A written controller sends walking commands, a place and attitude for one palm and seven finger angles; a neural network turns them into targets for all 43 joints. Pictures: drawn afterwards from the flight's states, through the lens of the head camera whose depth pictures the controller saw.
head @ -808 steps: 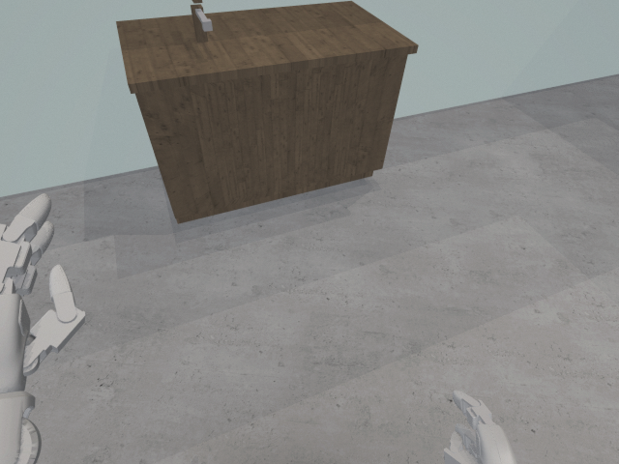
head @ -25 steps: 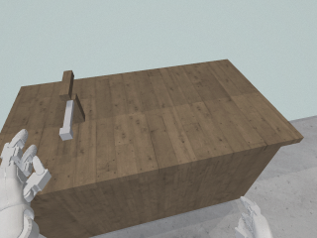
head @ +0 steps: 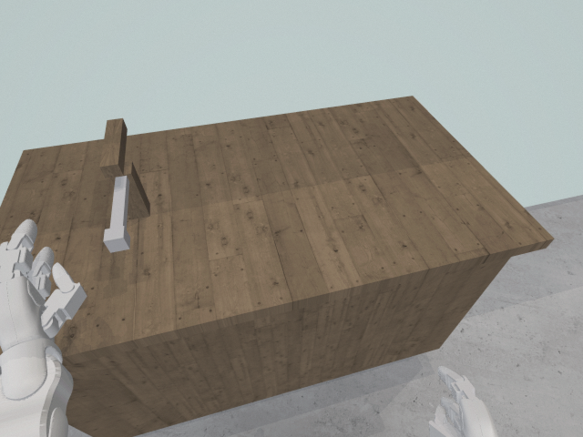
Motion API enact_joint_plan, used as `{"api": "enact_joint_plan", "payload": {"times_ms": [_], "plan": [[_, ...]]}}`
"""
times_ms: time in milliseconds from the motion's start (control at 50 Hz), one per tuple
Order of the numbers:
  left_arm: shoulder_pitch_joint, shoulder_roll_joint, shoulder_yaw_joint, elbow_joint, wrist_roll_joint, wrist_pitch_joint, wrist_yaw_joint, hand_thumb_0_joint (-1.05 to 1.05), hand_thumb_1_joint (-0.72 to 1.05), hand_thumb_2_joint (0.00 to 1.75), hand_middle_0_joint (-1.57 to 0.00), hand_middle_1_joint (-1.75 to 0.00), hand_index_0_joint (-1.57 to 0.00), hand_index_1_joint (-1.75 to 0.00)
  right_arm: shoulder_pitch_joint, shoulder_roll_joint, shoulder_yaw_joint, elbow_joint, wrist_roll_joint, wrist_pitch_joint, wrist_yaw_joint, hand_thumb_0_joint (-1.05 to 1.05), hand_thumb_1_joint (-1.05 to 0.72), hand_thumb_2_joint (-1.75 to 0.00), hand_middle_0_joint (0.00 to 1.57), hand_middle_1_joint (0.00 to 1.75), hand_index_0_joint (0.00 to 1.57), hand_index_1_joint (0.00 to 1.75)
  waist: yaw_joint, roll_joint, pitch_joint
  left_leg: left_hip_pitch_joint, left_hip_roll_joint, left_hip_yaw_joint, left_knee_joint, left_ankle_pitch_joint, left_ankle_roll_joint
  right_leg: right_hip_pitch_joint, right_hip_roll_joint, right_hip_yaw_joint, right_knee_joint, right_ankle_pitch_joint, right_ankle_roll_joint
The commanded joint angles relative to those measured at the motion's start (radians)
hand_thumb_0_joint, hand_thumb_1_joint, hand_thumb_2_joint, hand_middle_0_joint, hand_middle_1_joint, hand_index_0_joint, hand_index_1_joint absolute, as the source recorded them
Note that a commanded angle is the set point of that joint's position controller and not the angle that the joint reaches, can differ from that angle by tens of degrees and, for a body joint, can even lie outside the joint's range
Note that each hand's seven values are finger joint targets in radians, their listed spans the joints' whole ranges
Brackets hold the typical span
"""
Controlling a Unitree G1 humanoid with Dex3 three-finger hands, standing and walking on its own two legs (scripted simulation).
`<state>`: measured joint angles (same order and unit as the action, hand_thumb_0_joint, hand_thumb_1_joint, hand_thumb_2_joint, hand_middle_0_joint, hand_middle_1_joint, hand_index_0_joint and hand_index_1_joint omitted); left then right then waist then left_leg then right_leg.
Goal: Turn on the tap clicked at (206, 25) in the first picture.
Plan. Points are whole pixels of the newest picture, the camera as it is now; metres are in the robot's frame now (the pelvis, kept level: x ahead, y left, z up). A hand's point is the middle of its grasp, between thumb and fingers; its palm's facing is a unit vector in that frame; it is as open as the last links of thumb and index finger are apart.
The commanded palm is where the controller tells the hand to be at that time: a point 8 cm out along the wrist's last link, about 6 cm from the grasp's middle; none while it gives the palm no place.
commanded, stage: reach beside the lever's end, fingers flat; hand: left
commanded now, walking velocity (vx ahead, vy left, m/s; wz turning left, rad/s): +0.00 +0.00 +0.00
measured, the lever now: (117, 239) +0.36 +0.30 +0.06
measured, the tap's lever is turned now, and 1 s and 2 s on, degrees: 0 0 1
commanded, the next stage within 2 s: push the lever round in 1.20 s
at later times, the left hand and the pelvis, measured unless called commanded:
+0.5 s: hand (77, 263) +0.31 +0.33 +0.07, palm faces +0.57 -0.82 -0.10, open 7.8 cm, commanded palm +0.26 +0.37 +0.07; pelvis +0.00 +0.00 -0.01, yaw -1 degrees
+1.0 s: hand (86, 251) +0.34 +0.35 +0.05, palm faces +0.55 -0.83 -0.10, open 7.8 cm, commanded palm +0.28 +0.38 +0.05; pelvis +0.01 +0.02 -0.01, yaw -2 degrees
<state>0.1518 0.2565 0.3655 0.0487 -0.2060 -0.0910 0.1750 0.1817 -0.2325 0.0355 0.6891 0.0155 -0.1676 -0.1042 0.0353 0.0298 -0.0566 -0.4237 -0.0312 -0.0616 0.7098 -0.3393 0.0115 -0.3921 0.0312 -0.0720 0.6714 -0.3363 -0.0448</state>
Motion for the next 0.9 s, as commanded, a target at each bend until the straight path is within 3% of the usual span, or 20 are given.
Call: {"api": "enact_joint_plan", "payload": {"times_ms": [0,100,120,140,180,220,300,380,420,460,520,560,600,620,660,680,720,740,800,880], "plan": [[-0.241,0.214,0.075,-0.191,0.005,-0.105,-0.011,0.00,0.90,0.90,-0.17,-0.21,-0.17,-0.21,-0.095,-0.137,-0.052,-0.141,-0.001,-0.053,-0.009,0.00,-0.90,-0.90,0.20,0.30,0.20,0.30,-0.007,0.072,-0.156,0.052,-0.001,-0.009,-0.099,0.154,0.002,0.037,-0.019,0.037,-0.100,0.143,0.010],[-0.295,0.248,0.095,-0.075,0.000,-0.120,-0.029,0.00,0.90,0.90,-0.17,-0.20,-0.17,-0.20,-0.076,-0.153,-0.056,-0.127,0.000,-0.049,-0.013,0.00,-0.90,-0.90,0.20,0.30,0.20,0.30,-0.018,0.009,-0.156,0.015,-0.002,-0.013,-0.088,0.124,0.009,0.022,-0.018,0.040,-0.096,0.127,0.015],[-0.311,0.293,0.138,-0.052,0.004,-0.117,-0.029,0.00,0.90,0.90,-0.17,-0.20,-0.17,-0.20,-0.076,-0.153,-0.055,-0.123,0.004,-0.043,-0.016,0.00,-0.90,-0.90,0.20,0.30,0.20,0.30,-0.012,0.018,-0.143,0.003,0.001,-0.015,-0.095,0.104,0.010,0.020,-0.019,0.043,-0.101,0.107,0.015],[-0.358,0.281,0.115,-0.045,0.005,-0.117,-0.033,0.00,0.90,0.90,-0.17,-0.20,-0.17,-0.20,-0.076,-0.153,-0.052,-0.126,0.002,-0.039,-0.019,0.00,-0.90,-0.90,0.20,0.30,0.20,0.30,-0.022,0.016,-0.155,0.003,-0.005,-0.013,-0.092,0.094,0.014,0.020,-0.021,0.046,-0.100,0.100,0.017],[-0.400,0.312,0.138,0.010,0.005,-0.117,-0.035,0.00,0.90,0.90,-0.16,-0.19,-0.16,-0.19,-0.066,-0.157,-0.052,-0.120,0.002,-0.032,-0.023,0.00,-0.90,-0.90,0.20,0.30,0.20,0.30,-0.022,0.017,-0.160,-0.010,-0.005,-0.015,-0.089,0.071,0.016,0.011,-0.018,0.048,-0.100,0.075,0.017],[-0.434,0.355,0.172,0.024,0.014,-0.133,-0.038,0.00,0.90,0.90,-0.16,-0.19,-0.16,-0.19,-0.060,-0.156,-0.053,-0.117,0.000,-0.027,-0.024,0.00,-0.90,-0.90,0.20,0.30,0.20,0.30,-0.016,0.073,-0.178,-0.006,-0.005,-0.012,-0.079,0.093,0.017,0.017,-0.019,0.055,-0.094,0.097,0.014],[-0.437,0.324,0.142,0.077,0.012,-0.165,-0.058,0.00,0.90,0.90,-0.16,-0.18,-0.16,-0.18,-0.026,-0.162,-0.059,-0.119,-0.006,-0.022,-0.011,0.00,-0.90,-0.90,0.20,0.30,0.20,0.30,-0.024,0.059,-0.228,0.004,-0.002,-0.016,-0.058,0.159,0.013,0.018,-0.011,0.043,-0.061,0.169,0.013],[-0.416,0.373,0.196,0.175,-0.003,-0.166,-0.087,0.00,0.90,0.90,-0.16,-0.17,-0.16,-0.17,0.000,-0.173,-0.068,-0.120,-0.002,-0.003,-0.008,0.00,-0.90,-0.90,0.20,0.30,0.20,0.30,-0.017,0.005,-0.224,-0.041,0.000,-0.010,-0.045,0.177,0.017,0.029,-0.010,0.045,-0.055,0.204,0.018],[-0.418,0.393,0.215,0.162,0.001,-0.172,-0.094,0.00,0.90,0.90,-0.15,-0.16,-0.15,-0.16,0.006,-0.172,-0.069,-0.122,-0.001,0.004,-0.004,0.00,-0.90,-0.90,0.20,0.30,0.20,0.30,-0.010,0.052,-0.243,-0.029,0.000,-0.008,-0.039,0.211,0.017,0.035,-0.010,0.046,-0.045,0.232,0.016],[-0.444,0.400,0.218,0.167,-0.001,-0.183,-0.097,0.00,0.90,0.90,-0.15,-0.16,-0.15,-0.16,0.021,-0.174,-0.072,-0.123,-0.003,0.010,0.000,0.00,-0.90,-0.90,0.20,0.30,0.20,0.30,-0.018,0.041,-0.250,-0.033,0.002,-0.013,-0.031,0.220,0.016,0.022,-0.006,0.044,-0.035,0.236,0.017],[-0.469,0.430,0.243,0.158,0.007,-0.213,-0.096,0.00,0.90,0.90,-0.15,-0.15,-0.15,-0.15,0.029,-0.173,-0.076,-0.115,-0.005,0.017,0.003,0.00,-0.90,-0.90,0.20,0.30,0.20,0.30,-0.020,0.085,-0.263,-0.028,0.008,-0.016,-0.018,0.246,0.012,0.006,-0.004,0.045,-0.020,0.241,0.014],[-0.497,0.394,0.207,0.180,0.005,-0.228,-0.103,0.00,0.90,0.90,-0.15,-0.15,-0.15,-0.15,0.037,-0.174,-0.076,-0.111,-0.005,0.017,0.006,0.00,-0.90,-0.90,0.20,0.30,0.20,0.30,-0.037,0.079,-0.249,-0.032,0.008,-0.020,-0.011,0.220,0.012,-0.030,-0.001,0.042,-0.015,0.212,0.014],[-0.539,0.399,0.197,0.229,0.003,-0.231,-0.114,0.00,0.90,0.90,-0.15,-0.15,-0.15,-0.15,0.041,-0.182,-0.076,-0.105,-0.004,0.022,0.001,0.00,-0.90,-0.90,0.20,0.30,0.20,0.30,-0.055,0.049,-0.229,-0.061,0.007,-0.021,-0.006,0.163,0.017,-0.064,0.000,0.043,-0.015,0.166,0.018],[-0.563,0.432,0.226,0.265,0.009,-0.230,-0.114,0.00,0.90,0.90,-0.15,-0.15,-0.15,-0.15,0.045,-0.185,-0.074,-0.095,-0.002,0.027,-0.003,0.00,-0.90,-0.90,0.20,0.30,0.20,0.30,-0.055,0.046,-0.210,-0.078,0.009,-0.024,-0.007,0.143,0.018,-0.074,-0.001,0.045,-0.017,0.146,0.017],[-0.637,0.445,0.212,0.294,0.010,-0.234,-0.127,0.00,0.90,0.90,-0.15,-0.15,-0.15,-0.15,0.054,-0.191,-0.074,-0.094,-0.004,0.032,-0.009,0.00,-0.90,-0.90,0.20,0.30,0.20,0.30,-0.068,0.036,-0.237,-0.088,0.006,-0.025,0.002,0.117,0.021,-0.087,-0.002,0.050,-0.011,0.126,0.019],[-0.638,0.456,0.217,0.320,0.012,-0.234,-0.133,0.00,0.90,0.90,-0.15,-0.15,-0.15,-0.15,0.060,-0.193,-0.075,-0.095,-0.004,0.034,-0.011,0.00,-0.90,-0.90,0.20,0.30,0.20,0.30,-0.065,0.039,-0.252,-0.095,0.005,-0.023,0.006,0.109,0.021,-0.087,-0.002,0.050,-0.007,0.116,0.020],[-0.687,0.495,0.228,0.292,0.033,-0.252,-0.133,0.00,0.90,0.90,-0.15,-0.15,-0.15,-0.15,0.066,-0.191,-0.073,-0.092,-0.005,0.039,-0.009,0.00,-0.90,-0.90,0.20,0.30,0.20,0.30,-0.054,0.138,-0.285,-0.061,0.009,-0.030,0.010,0.149,0.012,-0.095,-0.002,0.051,0.008,0.130,0.010],[-0.689,0.469,0.203,0.273,0.035,-0.258,-0.131,0.00,0.90,0.90,-0.15,-0.15,-0.15,-0.15,0.069,-0.186,-0.072,-0.100,-0.009,0.039,-0.004,0.00,-0.90,-0.90,0.20,0.30,0.20,0.30,-0.055,0.159,-0.310,-0.032,0.010,-0.036,0.008,0.168,0.006,-0.096,0.000,0.046,0.012,0.134,0.008],[-0.600,0.445,0.207,0.300,0.025,-0.254,-0.124,0.00,0.90,0.90,-0.15,-0.15,-0.15,-0.15,0.089,-0.191,-0.079,-0.107,-0.013,0.044,0.005,0.00,-0.90,-0.90,0.20,0.30,0.20,0.30,-0.045,0.100,-0.344,-0.020,0.016,-0.042,0.017,0.232,0.000,-0.083,0.009,0.036,0.022,0.174,0.009],[-0.500,0.443,0.238,0.326,0.009,-0.225,-0.115,0.00,0.90,0.90,-0.15,-0.15,-0.15,-0.15,0.095,-0.192,-0.082,-0.125,-0.007,0.058,0.017,0.00,-0.90,-0.90,0.20,0.30,0.20,0.30,-0.019,0.052,-0.319,-0.058,0.018,-0.038,0.010,0.274,-0.003,-0.047,0.010,0.030,0.020,0.214,0.012]]}}
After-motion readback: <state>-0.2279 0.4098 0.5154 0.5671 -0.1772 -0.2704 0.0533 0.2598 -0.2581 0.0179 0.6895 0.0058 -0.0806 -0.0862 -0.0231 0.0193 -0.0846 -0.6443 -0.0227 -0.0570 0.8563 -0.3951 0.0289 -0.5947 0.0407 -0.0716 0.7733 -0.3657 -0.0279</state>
